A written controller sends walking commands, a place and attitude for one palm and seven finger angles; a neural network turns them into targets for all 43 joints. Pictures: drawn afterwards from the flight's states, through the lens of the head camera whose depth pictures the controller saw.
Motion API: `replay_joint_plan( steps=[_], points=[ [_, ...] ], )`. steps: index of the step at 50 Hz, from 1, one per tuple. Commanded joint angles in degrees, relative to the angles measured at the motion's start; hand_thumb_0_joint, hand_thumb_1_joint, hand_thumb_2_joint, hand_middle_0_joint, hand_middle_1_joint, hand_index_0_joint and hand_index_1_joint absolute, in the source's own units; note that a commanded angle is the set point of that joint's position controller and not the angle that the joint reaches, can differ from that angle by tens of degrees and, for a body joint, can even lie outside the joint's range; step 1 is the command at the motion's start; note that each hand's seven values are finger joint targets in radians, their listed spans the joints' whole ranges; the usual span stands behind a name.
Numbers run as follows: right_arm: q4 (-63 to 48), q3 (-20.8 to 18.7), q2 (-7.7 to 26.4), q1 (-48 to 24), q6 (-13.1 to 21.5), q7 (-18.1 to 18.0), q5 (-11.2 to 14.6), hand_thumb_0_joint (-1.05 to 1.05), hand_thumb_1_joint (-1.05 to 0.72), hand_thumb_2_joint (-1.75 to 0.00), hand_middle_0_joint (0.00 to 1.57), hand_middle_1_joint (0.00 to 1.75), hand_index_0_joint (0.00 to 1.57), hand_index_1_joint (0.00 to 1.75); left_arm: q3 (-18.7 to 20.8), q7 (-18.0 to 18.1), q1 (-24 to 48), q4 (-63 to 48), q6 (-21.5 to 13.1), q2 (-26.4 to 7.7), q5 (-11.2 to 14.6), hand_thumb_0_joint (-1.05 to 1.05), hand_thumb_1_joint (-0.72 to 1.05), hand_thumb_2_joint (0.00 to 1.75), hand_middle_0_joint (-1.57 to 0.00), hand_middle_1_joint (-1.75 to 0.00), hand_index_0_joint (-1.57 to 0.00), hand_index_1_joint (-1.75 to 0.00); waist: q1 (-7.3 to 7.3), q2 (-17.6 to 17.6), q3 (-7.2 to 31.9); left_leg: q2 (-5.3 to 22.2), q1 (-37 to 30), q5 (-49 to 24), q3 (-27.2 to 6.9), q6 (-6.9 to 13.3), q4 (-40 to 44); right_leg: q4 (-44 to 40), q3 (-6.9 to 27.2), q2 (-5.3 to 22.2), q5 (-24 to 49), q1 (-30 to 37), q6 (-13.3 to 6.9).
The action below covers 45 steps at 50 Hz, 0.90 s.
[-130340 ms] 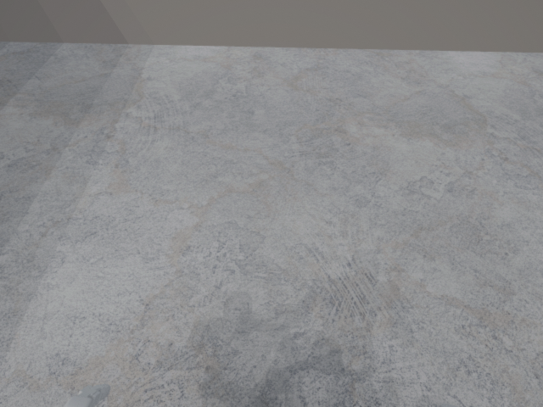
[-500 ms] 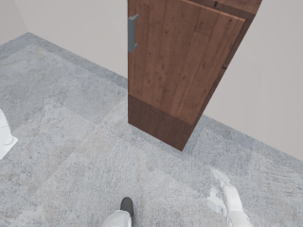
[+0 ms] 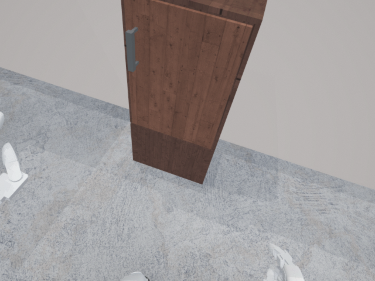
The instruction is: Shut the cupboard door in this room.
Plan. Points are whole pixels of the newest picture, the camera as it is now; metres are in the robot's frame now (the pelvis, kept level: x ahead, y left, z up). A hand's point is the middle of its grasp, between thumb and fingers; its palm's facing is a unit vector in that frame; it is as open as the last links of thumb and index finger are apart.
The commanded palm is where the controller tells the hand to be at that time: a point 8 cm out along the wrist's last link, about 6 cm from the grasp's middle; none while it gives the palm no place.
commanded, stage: stop stepping back and stand still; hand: left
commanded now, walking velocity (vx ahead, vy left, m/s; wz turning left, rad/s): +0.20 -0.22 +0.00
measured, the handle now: (133, 49) +0.86 +0.18 +0.04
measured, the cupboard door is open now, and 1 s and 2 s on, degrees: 0 0 0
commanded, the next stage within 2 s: let the arm hang, fingers relaxed in 0.58 s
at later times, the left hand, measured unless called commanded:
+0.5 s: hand out of the picture +0.18 +0.25 +0.17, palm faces +0.48 -0.83 -0.29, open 7.5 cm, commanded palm +0.12 +0.31 +0.19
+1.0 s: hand out of the picture +0.04 +0.21 -0.15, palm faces +0.12 -0.98 -0.15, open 6.9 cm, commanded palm none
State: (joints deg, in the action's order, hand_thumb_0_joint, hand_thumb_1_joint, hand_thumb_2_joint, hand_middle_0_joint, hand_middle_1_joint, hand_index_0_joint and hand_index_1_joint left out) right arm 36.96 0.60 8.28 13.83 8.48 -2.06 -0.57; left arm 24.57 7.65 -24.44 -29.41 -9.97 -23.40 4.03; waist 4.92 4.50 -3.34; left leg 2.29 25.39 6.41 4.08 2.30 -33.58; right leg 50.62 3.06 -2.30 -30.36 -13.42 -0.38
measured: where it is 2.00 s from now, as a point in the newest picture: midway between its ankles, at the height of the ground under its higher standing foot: outside the picture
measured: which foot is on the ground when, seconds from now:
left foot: down 0.00-0.20, up 0.22-0.52, down 0.54-1.00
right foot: up 0.00-0.18, down 0.20-1.00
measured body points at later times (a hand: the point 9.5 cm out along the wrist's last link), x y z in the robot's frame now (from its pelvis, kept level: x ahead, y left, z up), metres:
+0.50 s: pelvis -0.01 +0.00 +0.01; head -0.04 +0.00 +0.46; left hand +0.15 +0.30 +0.19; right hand +0.13 -0.25 -0.07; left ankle +0.03 +0.15 -0.70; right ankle -0.07 -0.05 -0.72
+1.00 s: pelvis -0.02 +0.03 +0.01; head -0.02 +0.06 +0.46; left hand +0.03 +0.26 -0.14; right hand +0.05 -0.20 -0.12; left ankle +0.03 +0.14 -0.72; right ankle -0.04 -0.07 -0.72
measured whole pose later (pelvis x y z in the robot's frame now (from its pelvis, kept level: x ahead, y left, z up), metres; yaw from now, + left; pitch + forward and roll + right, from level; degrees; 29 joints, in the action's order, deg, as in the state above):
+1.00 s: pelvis -0.02 +0.03 +0.01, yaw +3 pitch -1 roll +0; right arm 53.0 2.6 10.0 14.8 -1.9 0.4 -1.9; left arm 1.5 1.5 -18.0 45.7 2.5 -10.1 0.1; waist 0.4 3.2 -1.1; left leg 1.0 18.0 11.9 3.4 1.0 -31.2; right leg 31.7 -6.3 1.5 -19.6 -10.7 -0.7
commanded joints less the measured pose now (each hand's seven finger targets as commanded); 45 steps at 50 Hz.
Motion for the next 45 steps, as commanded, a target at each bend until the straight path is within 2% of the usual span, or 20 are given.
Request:
replay_joint_plan(
  steps=[1, 4, 7, 9, 10, 11, 13, 15, 18, 23, 26, 28, 30, 33, 34, 35, 37, 41, 42, 45],
  points=[
    [-11.12, -3.83, 9.72, -5.46, 2.75, 1.19, -0.85, 0.0, -0.9, -0.9, 0.2, 0.3, 0.2, 0.3, 14.84, 0.93, -17.74, -29.93, -7.33, -16.78, 0.58, 0.0, 0.9, 0.9, -0.2, -0.3, -0.2, -0.3, -5.83, -26.09, 19.62, 9.23, -11.91, 23.69, -13.51, -5.11, 26.24, -1.06, -7.42, -3.2, 2.13, 1.76, -0.33],
    [-10.29, -3.04, 8.75, -4.49, 0.57, 0.25, -1.23, 0.0, -0.9, -0.9, 0.2, 0.3, 0.2, 0.3, 12.92, 1.24, -19.82, -20.41, -5.0, -13.57, 1.18, 0.0, 0.9, 0.9, -0.2, -0.3, -0.2, -0.3, -4.78, -28.26, 15.0, 7.01, -7.7, 24.9, -7.22, -6.12, 27.31, -11.31, -12.08, -5.34, -0.18, 5.51, -1.12],
    [-9.21, -2.98, 8.9, -4.75, -2.09, -1.95, -0.84, 0.0, -0.9, -0.9, 0.2, 0.3, 0.2, 0.3, 10.96, 1.51, -14.49, -7.32, -0.95, -12.37, 1.56, 0.0, 0.9, 0.9, -0.2, -0.3, -0.2, -0.3, -4.21, -21.01, 10.35, 6.54, -3.22, 26.6, -4.98, -6.95, 23.66, -25.96, -12.81, -4.86, -0.49, 11.65, -2.66],
    [-8.68, -2.91, 8.65, -3.88, -4.15, -2.29, -0.12, 0.0, -0.9, -0.9, 0.2, 0.3, 0.2, 0.3, 8.47, 1.29, -12.33, -0.15, 1.47, -11.19, 0.6, 0.0, 0.9, 0.9, -0.2, -0.3, -0.2, -0.3, -3.82, -4.1, 6.68, 2.41, 0.23, 21.04, -1.19, -5.33, 3.93, -36.43, -0.6, 6.13, 1.99, 7.6, -5.25],
    [-8.48, -2.91, 8.84, -3.99, -5.37, -2.17, 0.26, 0.0, -0.9, -0.9, 0.2, 0.3, 0.2, 0.3, 8.05, 1.47, -8.82, 0.75, 1.81, -12.1, 0.22, 0.0, 0.9, 0.9, -0.2, -0.3, -0.2, -0.3, -3.96, 7.64, 3.45, -0.01, 4.07, 17.15, -2.21, -3.97, -12.93, -43.98, 16.17, 18.53, -3.78, -0.94, -8.82],
    [-7.85, -2.81, 10.25, -5.48, -5.23, -2.25, 0.26, 0.0, -0.9, -0.9, 0.2, 0.3, 0.2, 0.3, 7.5, 1.82, -3.29, 0.24, 1.6, -12.54, 0.42, 0.0, 0.9, 0.9, -0.2, -0.3, -0.2, -0.3, -4.29, 10.36, -1.3, -0.61, 10.22, 16.53, -5.09, -3.73, -23.57, -47.27, 19.38, 23.41, -2.04, -5.34, -11.32],
    [-6.91, -2.37, 10.08, -5.66, -3.39, -1.82, 0.85, 0.0, -0.9, -0.9, 0.2, 0.3, 0.2, 0.3, 4.19, 1.89, 4.08, 0.42, 0.32, -10.48, -0.76, 0.0, 0.9, 0.9, -0.2, -0.3, -0.2, -0.3, -3.08, 8.97, 3.76, -0.11, 13.58, 13.23, -5.4, -3.89, -27.23, -41.57, 13.5, 19.98, 1.93, 0.52, -8.68],
    [-6.97, -2.55, 11.0, -6.16, -3.03, -2.41, 1.17, 0.0, -0.9, -0.9, 0.2, 0.3, 0.2, 0.3, -1.51, 1.61, 5.59, 6.56, 0.36, -5.92, -1.61, 0.0, 0.9, 0.9, -0.2, -0.3, -0.2, -0.3, -3.25, 5.64, -0.76, 0.66, 12.84, 7.92, -3.26, -3.98, -26.3, -38.28, 5.72, 15.21, 13.61, 0.6, -5.03],
    [-7.06, -2.27, 10.88, -9.57, -1.42, -3.75, 0.88, 0.0, -0.9, -0.9, 0.2, 0.3, 0.2, 0.3, -3.27, 2.64, 18.33, -3.64, -2.5, -8.92, -3.02, 0.0, 0.9, 0.9, -0.2, -0.3, -0.2, -0.3, -4.23, 1.01, -3.37, 0.51, 9.63, 7.81, 0.55, -2.94, -19.33, -37.0, 2.37, 15.84, 28.09, 1.32, -3.61],
    [-8.01, -2.92, 9.69, -8.09, 0.53, -4.01, 0.14, 0.0, -0.9, -0.9, 0.2, 0.3, 0.2, 0.3, 7.39, 4.28, 10.22, -15.85, -5.48, -16.74, -3.05, 0.0, 0.9, 0.9, -0.2, -0.3, -0.2, -0.3, -7.16, -1.64, 2.56, -0.9, -1.18, 8.44, 3.41, -1.15, -3.9, -31.76, 1.55, 15.95, 41.27, 6.27, -4.04],
    [-9.42, -3.18, 9.18, -5.51, -0.06, -3.8, 0.31, 0.0, -0.9, -0.9, 0.2, 0.3, 0.2, 0.3, 10.71, 4.55, 0.56, -16.7, -6.33, -14.7, -1.26, 0.0, 0.9, 0.9, -0.2, -0.3, -0.2, -0.3, -5.44, -7.52, 12.28, -2.23, -14.76, -3.82, 3.14, -0.48, 9.65, -18.78, -3.11, 11.61, 48.96, 10.61, -1.09],
    [-10.12, -4.3, 11.0, -4.0, -0.9, -3.13, 0.91, 0.0, -0.9, -0.9, 0.2, 0.3, 0.2, 0.3, 10.6, 4.21, -5.91, -11.99, -6.5, -12.37, -0.71, 0.0, 0.9, 0.9, -0.2, -0.3, -0.2, -0.3, -5.32, -16.87, 17.87, 8.99, -30.45, -31.19, -10.29, 4.25, 5.23, -6.93, -6.45, 4.76, 33.11, -2.52, 2.88],
    [-9.99, -3.7, 9.63, -4.84, -1.1, -1.96, 0.49, 0.0, -0.9, -0.9, 0.2, 0.3, 0.2, 0.3, 10.0, 3.29, -5.3, -7.82, -5.64, -11.59, -1.13, 0.0, 0.9, 0.9, -0.2, -0.3, -0.2, -0.3, -4.95, -19.76, 13.78, 13.15, -27.2, -37.34, -14.53, 6.5, 7.55, -11.26, -4.64, 2.18, 5.06, -8.08, 1.52],
    [-9.64, -3.5, 10.73, -4.61, -0.74, -1.87, 1.59, 0.0, -0.9, -0.9, 0.2, 0.3, 0.2, 0.3, 8.52, 2.08, -8.48, -4.03, -4.06, -9.64, -1.01, 0.0, 0.9, 0.9, -0.2, -0.3, -0.2, -0.3, -4.82, -14.57, 8.06, 10.01, -12.1, -11.46, -7.75, 2.25, 10.03, -24.83, -6.15, 2.64, 12.04, 2.71, 1.49],
    [-0.68, -4.42, 19.34, -9.67, -0.03, 2.02, 0.95, 0.0, -0.9, -0.9, 0.2, 0.3, 0.2, 0.3, -17.59, -6.19, -3.31, 32.85, 6.26, 1.52, -6.34, 0.0, 0.9, 0.9, -0.2, -0.3, -0.2, -0.3, -4.67, -9.87, 5.47, 5.78, -6.79, -14.79, -4.1, -0.34, 0.85, -22.68, -3.73, 8.3, 31.48, 0.2, -0.1],
    [-0.49, -4.21, 15.05, -6.6, -2.65, 2.11, 1.36, 0.0, -0.9, -0.9, 0.2, 0.3, 0.2, 0.3, -18.3, -7.54, -2.17, 36.05, 9.81, 2.32, -5.4, 0.0, 0.9, 0.9, -0.2, -0.3, -0.2, -0.3, -5.08, -6.69, 9.83, 5.7, -9.23, -9.23, -2.43, -1.9, -0.18, -23.77, 0.22, 11.34, 34.74, -0.52, -1.04],
    [0.26, -3.18, 13.6, -5.5, -4.32, 1.9, 0.64, 0.0, -0.9, -0.9, 0.2, 0.3, 0.2, 0.3, -19.48, -8.61, 1.32, 38.83, 10.38, 2.87, -5.16, 0.0, 0.9, 0.9, -0.2, -0.3, -0.2, -0.3, -5.04, -1.58, 9.03, 5.32, -7.95, 1.81, -3.68, -1.96, 1.0, -24.18, -0.97, 11.75, 24.97, -4.29, -1.34],
    [2.7, -1.72, 12.35, -3.97, -7.46, 2.0, -0.8, 0.0, -0.9, -0.9, 0.2, 0.3, 0.2, 0.3, -20.85, -8.29, 7.7, 50.69, 10.11, 1.71, -5.64, 0.0, 0.9, 0.9, -0.2, -0.3, -0.2, -0.3, -3.81, 14.03, 3.44, 1.83, -8.6, 2.24, -4.59, -1.53, -0.32, -27.85, 0.43, 12.94, 22.76, -6.77, -4.06],
    [3.54, -1.55, 12.04, -3.55, -8.09, 2.04, -1.11, 0.0, -0.9, -0.9, 0.2, 0.3, 0.2, 0.3, -21.27, -7.97, 8.34, 53.82, 10.3, 1.99, -5.61, 0.0, 0.9, 0.9, -0.2, -0.3, -0.2, -0.3, -3.73, 14.69, 2.34, 1.33, -9.42, 1.41, -4.49, -1.46, -0.08, -28.08, 0.36, 12.79, 22.59, -7.19, -4.3],
    [7.44, -1.02, 11.5, -2.86, -8.86, 2.1, -1.36, 0.0, -0.9, -0.9, 0.2, 0.3, 0.2, 0.3, -22.35, -7.15, 8.67, 62.72, 10.7, 2.48, -5.04, 0.0, 0.9, 0.9, -0.2, -0.3, -0.2, -0.3, -3.76, 3.57, 1.87, 2.48, -12.86, -4.42, -5.81, -1.07, 4.82, -27.36, -0.87, 10.73, 16.72, -6.37, -3.06]
  ],
)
